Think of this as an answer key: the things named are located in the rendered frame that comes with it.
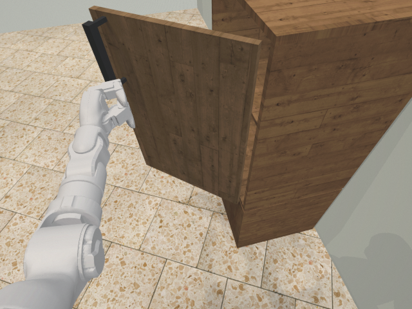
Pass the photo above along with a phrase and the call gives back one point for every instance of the robot left hand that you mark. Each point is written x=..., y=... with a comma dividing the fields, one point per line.
x=95, y=112

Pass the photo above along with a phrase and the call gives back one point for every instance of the robot left upper arm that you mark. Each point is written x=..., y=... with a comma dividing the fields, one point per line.
x=60, y=261

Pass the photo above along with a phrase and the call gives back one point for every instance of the robot left forearm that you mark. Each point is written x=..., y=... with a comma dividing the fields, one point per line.
x=82, y=187

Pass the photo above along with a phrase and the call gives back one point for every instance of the cupboard door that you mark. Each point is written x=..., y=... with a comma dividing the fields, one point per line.
x=191, y=92

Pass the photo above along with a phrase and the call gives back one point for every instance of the handle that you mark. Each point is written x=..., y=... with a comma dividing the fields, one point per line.
x=97, y=45

